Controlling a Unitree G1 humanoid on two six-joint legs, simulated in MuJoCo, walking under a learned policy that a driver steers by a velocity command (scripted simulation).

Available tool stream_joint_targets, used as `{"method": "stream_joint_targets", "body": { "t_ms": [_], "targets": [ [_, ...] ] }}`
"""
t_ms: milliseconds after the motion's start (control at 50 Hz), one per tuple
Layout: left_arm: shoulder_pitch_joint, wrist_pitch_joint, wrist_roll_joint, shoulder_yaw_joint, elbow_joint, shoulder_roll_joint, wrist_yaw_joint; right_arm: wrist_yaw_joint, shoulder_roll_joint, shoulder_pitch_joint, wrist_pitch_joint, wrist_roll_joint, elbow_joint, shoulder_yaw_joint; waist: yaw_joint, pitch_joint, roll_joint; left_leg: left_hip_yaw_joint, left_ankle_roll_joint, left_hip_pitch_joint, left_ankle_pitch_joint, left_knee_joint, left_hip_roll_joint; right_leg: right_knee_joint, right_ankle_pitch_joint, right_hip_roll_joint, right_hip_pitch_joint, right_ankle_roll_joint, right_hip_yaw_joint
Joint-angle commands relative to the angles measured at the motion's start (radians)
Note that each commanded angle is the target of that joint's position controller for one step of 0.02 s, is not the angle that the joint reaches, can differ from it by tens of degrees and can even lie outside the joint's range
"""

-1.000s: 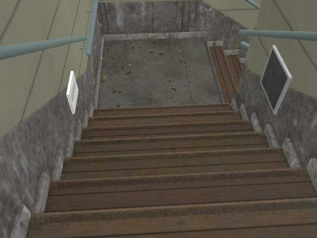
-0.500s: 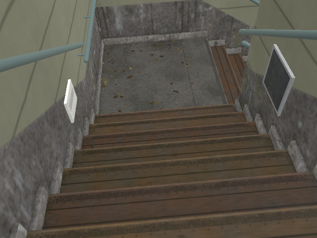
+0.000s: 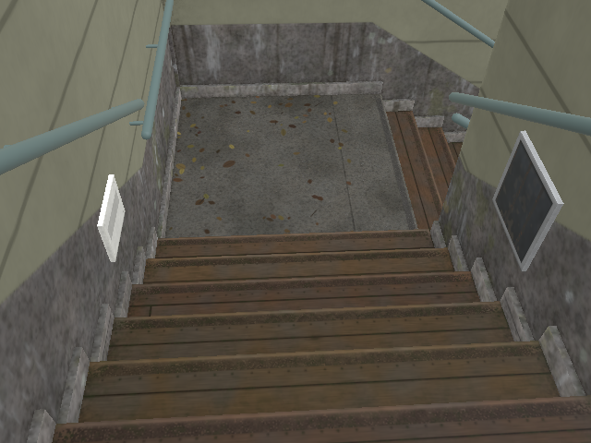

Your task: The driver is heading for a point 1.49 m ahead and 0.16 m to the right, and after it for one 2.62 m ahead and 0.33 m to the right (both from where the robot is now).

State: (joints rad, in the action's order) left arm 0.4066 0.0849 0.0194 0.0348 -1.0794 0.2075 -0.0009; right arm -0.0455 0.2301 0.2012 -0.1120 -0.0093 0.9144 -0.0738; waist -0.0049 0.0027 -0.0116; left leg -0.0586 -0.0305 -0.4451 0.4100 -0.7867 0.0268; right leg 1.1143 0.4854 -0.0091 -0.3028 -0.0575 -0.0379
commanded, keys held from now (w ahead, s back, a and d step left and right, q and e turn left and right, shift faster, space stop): no key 1.00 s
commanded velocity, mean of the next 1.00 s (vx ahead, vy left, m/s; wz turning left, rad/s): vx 0.08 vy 0.00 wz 0.00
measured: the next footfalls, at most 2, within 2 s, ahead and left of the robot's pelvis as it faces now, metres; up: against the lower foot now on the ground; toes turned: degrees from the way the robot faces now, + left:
right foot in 0.44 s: +0.29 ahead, -0.15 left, -0.17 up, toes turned +0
left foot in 1.10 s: +0.15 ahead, +0.14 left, +0.00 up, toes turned +0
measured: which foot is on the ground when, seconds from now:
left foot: down 0.00-0.44, up 0.46-1.00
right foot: up 0.00-0.42, down 0.44-1.00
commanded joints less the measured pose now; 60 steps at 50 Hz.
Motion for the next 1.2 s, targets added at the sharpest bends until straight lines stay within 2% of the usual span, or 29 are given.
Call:
{"method": "stream_joint_targets", "body": {
  "t_ms": [20,40,60,100,140,180,200,220,260,280,320,400,440,460,480,500,520,540,560,600,620,680,860,1040,1120,1140,1160,1180,1200],
  "targets": [
    [-0.022,0.035,0.058,0.015,0.137,0.062,0.007,-0.022,0.106,0.284,0.005,-0.006,0.056,-0.011,-0.040,0.058,0.240,0.605,-0.336,0.440,-0.704,0.371,0.380,0.492,0.033,-0.068,-0.601,-0.038,-0.136],
    [-0.056,0.005,0.045,0.019,0.145,0.074,0.026,-0.030,0.088,0.211,0.003,-0.008,0.035,-0.002,-0.024,0.009,0.057,0.540,-0.306,0.323,-0.630,0.350,0.370,0.442,-0.018,-0.023,-0.596,-0.034,-0.126],
    [-0.053,-0.030,0.026,0.025,0.144,0.071,0.040,-0.034,0.064,0.140,-0.001,0.000,0.016,0.013,0.011,-0.007,0.006,0.457,-0.271,0.186,-0.595,0.350,0.346,0.356,-0.045,0.013,-0.521,-0.027,-0.131],
    [-0.022,-0.076,0.000,0.027,0.160,0.056,0.044,-0.012,0.070,0.060,0.005,0.016,0.001,0.023,0.071,-0.043,0.019,0.333,-0.225,0.005,-0.523,0.383,0.273,0.117,-0.107,0.050,-0.400,-0.011,-0.106],
    [0.070,-0.081,-0.031,0.027,0.110,0.032,0.034,0.018,0.058,0.085,0.013,0.077,0.036,0.033,0.101,0.071,0.025,0.189,-0.211,-0.122,-0.782,0.307,0.222,0.094,-0.425,0.029,-0.110,0.001,-0.011],
    [0.049,-0.069,-0.029,0.016,0.115,0.013,0.023,0.045,0.064,0.081,0.021,0.030,0.051,0.038,0.113,0.080,0.071,0.102,-0.164,-0.097,-0.767,0.273,0.176,0.017,-0.472,0.019,-0.082,-0.004,0.030],
    [-0.141,-0.061,-0.007,0.029,0.172,0.053,0.018,0.071,0.073,0.238,0.016,-0.004,0.077,0.024,-0.017,0.016,0.071,0.167,-0.157,0.162,-0.444,0.219,0.169,-0.029,-0.565,0.038,-0.427,0.006,-0.043],
    [-0.287,-0.047,0.007,0.029,0.227,0.073,0.014,0.098,0.035,0.325,0.011,-0.021,0.102,0.037,-0.071,-0.041,0.075,0.231,-0.157,0.323,-0.340,0.165,0.194,-0.183,-0.568,0.058,-0.636,0.014,-0.096],
    [-0.389,-0.014,-0.005,0.020,0.272,0.069,-0.011,0.131,0.027,0.411,0.012,-0.007,0.115,0.034,-0.116,-0.014,0.140,0.305,-0.173,0.419,-0.290,0.090,0.223,-0.362,-0.621,0.089,-0.698,0.032,-0.110],
    [-0.402,-0.003,-0.011,0.017,0.293,0.082,-0.034,0.147,0.042,0.330,0.013,-0.013,0.073,0.029,-0.092,-0.019,0.096,0.259,-0.147,0.270,-0.161,0.060,0.190,-0.523,-0.858,0.101,-0.542,0.034,-0.112],
    [-0.387,-0.026,-0.008,0.002,0.282,0.016,-0.057,0.141,0.120,0.272,0.029,-0.010,0.056,0.007,-0.088,-0.025,0.078,0.145,-0.118,-0.103,0.046,0.098,0.131,-0.567,-1.020,-0.003,-0.107,0.047,0.030],
    [-0.194,-0.072,0.037,0.021,0.213,0.049,-0.050,0.131,0.035,0.247,0.078,-0.022,0.050,0.007,-0.033,-0.087,0.071,0.146,-0.058,-0.024,0.091,-0.152,0.117,-0.820,-1.028,0.078,-0.007,0.038,-0.014],
    [0.063,-0.064,-0.005,0.047,0.112,0.075,-0.046,0.122,-0.010,0.306,0.088,-0.014,0.082,0.021,0.068,-0.007,0.000,0.068,-0.020,-0.049,0.072,-0.499,0.028,-0.901,-1.120,0.092,0.290,0.024,0.039],
    [0.205,-0.059,-0.044,0.047,0.065,0.113,-0.045,0.106,-0.055,0.350,0.094,-0.024,0.107,0.022,0.122,0.095,-0.143,0.025,0.038,-0.228,0.492,-0.892,-0.087,-0.725,-1.511,0.197,0.538,-0.004,-0.039],
    [0.113,-0.053,-0.046,0.023,0.070,0.136,-0.055,0.097,-0.102,0.490,0.102,-0.054,0.098,0.033,0.009,0.167,-0.309,0.211,0.061,-0.369,0.582,-1.099,-0.070,-0.471,-1.628,0.316,0.623,-0.054,-0.134],
    [0.040,-0.061,-0.015,0.020,0.095,0.134,-0.060,0.095,-0.049,0.507,0.102,-0.059,0.091,0.031,-0.008,0.224,-0.321,0.273,0.075,-0.399,0.472,-1.151,-0.055,-0.487,-1.488,0.368,0.546,-0.098,-0.231],
    [-0.016,-0.069,-0.013,0.007,0.121,0.116,-0.061,0.106,-0.006,0.440,0.108,-0.051,0.072,0.024,-0.010,0.211,-0.214,0.282,0.081,-0.387,0.416,-1.188,-0.059,-0.557,-1.223,0.387,0.420,-0.129,-0.263],
    [-0.077,-0.083,-0.022,0.005,0.121,0.128,-0.049,0.134,-0.007,0.325,0.132,-0.054,0.030,0.027,-0.023,0.180,-0.047,0.213,0.076,-0.396,0.301,-1.195,-0.041,-0.730,-0.686,0.411,0.281,-0.119,-0.371],
    [-0.097,-0.077,-0.032,0.008,0.103,0.154,-0.038,0.154,-0.042,0.277,0.153,-0.056,-0.013,0.042,-0.045,0.120,-0.159,0.234,0.084,-0.430,0.213,-1.186,0.006,-0.779,-0.582,0.486,0.186,-0.191,-0.508],
    [-0.108,-0.070,-0.049,-0.024,0.115,0.070,-0.018,0.174,0.030,0.168,0.176,-0.019,-0.044,0.033,-0.014,0.031,-0.076,0.255,0.065,-0.417,0.181,-1.175,-0.019,-0.777,-0.503,0.391,0.049,-0.167,-0.415],
    [-0.116,-0.073,-0.060,-0.024,0.139,0.078,-0.013,0.183,0.048,0.198,0.176,-0.019,-0.029,0.021,-0.025,0.018,-0.013,0.223,0.045,-0.389,0.032,-1.069,-0.052,-0.771,-0.362,0.279,-0.024,-0.125,-0.315],
    [0.022,-0.069,-0.062,-0.057,0.076,-0.009,0.024,0.172,-0.016,0.203,0.148,-0.019,-0.035,0.028,-0.011,0.024,-0.115,0.257,0.040,-0.436,-0.060,-1.063,-0.071,-0.711,-0.502,0.233,0.004,-0.118,-0.264],
    [0.119,-0.082,-0.067,-0.059,0.084,0.007,0.047,0.159,-0.049,0.090,0.151,-0.014,-0.142,0.056,0.012,-0.018,-0.082,0.260,0.083,-0.513,-0.010,-1.115,-0.070,-0.723,-0.329,0.242,0.012,-0.188,-0.331],
    [0.120,-0.097,-0.058,-0.020,0.125,0.074,0.091,0.140,-0.029,0.031,0.130,-0.010,-0.207,0.080,0.052,0.016,-0.129,0.172,0.128,-0.381,0.132,-1.007,0.015,-0.736,-0.483,0.284,0.042,-0.215,-0.321],
    [-0.004,-0.117,-0.009,0.013,0.170,0.116,0.101,0.102,-0.023,0.123,0.108,0.005,-0.188,0.096,0.001,0.053,-0.177,0.116,0.089,-0.037,0.290,-0.672,0.045,-0.633,-0.595,0.202,-0.139,-0.102,-0.143],
    [-0.122,-0.127,0.013,0.022,0.221,0.094,0.090,0.102,0.005,0.213,0.104,0.000,-0.153,0.085,-0.078,-0.048,0.009,0.155,0.049,0.036,0.255,-0.333,0.044,-0.516,-0.423,0.088,-0.338,-0.020,0.013],
    [-0.241,-0.126,0.021,0.035,0.300,0.090,0.074,0.117,0.177,0.304,0.096,0.007,-0.105,0.039,-0.140,-0.319,0.482,0.510,-0.052,-0.127,0.311,0.247,0.110,-0.249,0.064,-0.094,-0.577,0.033,0.091],
    [-0.420,-0.086,0.030,0.039,0.379,0.082,0.061,0.122,0.212,0.397,0.053,0.003,-0.086,0.024,-0.231,-0.468,0.553,0.791,-0.130,-0.097,0.176,0.415,0.143,-0.121,0.234,-0.151,-0.841,0.029,-0.110],
    [-0.517,-0.053,0.032,0.026,0.424,0.011,0.043,0.134,0.202,0.399,0.021,0.016,-0.077,0.015,-0.229,-0.454,0.547,0.926,-0.159,-0.043,0.275,0.421,0.162,-0.042,0.254,-0.175,-1.036,0.013,-0.283]
  ]
}}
